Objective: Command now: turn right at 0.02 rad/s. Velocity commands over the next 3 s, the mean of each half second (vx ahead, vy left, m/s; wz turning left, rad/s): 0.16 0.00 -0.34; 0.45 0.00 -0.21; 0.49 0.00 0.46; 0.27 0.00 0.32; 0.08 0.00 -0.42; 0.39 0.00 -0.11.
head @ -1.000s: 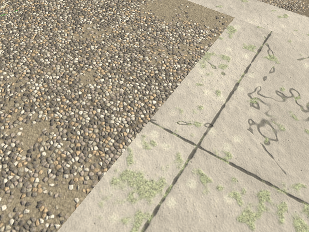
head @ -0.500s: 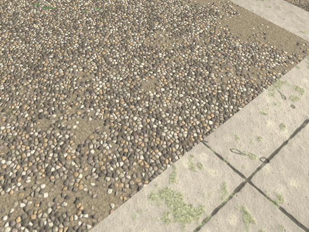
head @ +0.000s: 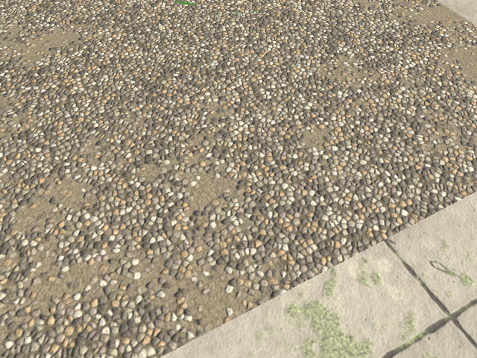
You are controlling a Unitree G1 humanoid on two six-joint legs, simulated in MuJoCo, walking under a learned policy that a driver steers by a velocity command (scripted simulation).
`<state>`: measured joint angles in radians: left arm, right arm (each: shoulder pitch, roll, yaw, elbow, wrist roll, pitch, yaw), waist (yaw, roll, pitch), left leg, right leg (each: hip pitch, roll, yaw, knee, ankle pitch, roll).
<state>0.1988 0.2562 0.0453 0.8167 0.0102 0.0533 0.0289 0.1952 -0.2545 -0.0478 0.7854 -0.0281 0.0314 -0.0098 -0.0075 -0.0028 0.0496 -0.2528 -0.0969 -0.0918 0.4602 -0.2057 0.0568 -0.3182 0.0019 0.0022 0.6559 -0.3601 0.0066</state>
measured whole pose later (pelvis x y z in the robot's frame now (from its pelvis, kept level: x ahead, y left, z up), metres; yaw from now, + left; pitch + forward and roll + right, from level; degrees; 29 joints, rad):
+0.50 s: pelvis +0.04 -0.01 +0.01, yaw -14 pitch +1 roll +0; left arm 0.21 0.30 0.09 0.81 0.03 0.02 -0.04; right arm 0.34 -0.28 -0.05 0.85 -0.03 -0.05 -0.04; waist -0.03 -0.03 -0.01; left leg -0.04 -0.03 0.02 0.28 -0.26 0.05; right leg -0.51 0.06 0.07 0.97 -0.30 -0.03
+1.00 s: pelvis +0.25 -0.15 +0.00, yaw -19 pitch +0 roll +0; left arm 0.26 0.23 0.04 0.87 0.02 -0.08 -0.01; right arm 0.33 -0.24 -0.04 0.93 -0.02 -0.03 0.02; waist -0.02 0.03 0.06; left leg -0.50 0.08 -0.03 1.13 -0.26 0.07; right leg -0.15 0.05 -0.15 0.35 -0.20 -0.10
